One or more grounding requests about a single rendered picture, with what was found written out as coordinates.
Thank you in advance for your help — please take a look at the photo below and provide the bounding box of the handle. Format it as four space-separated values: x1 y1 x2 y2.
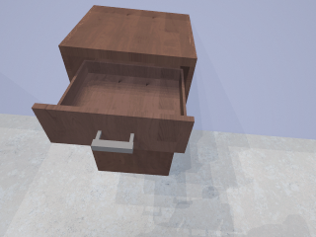
91 130 134 154

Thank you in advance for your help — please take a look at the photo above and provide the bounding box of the drawer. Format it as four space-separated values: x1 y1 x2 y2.
32 59 195 154

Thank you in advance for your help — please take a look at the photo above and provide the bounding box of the cabinet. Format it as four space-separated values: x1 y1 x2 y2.
58 5 198 176

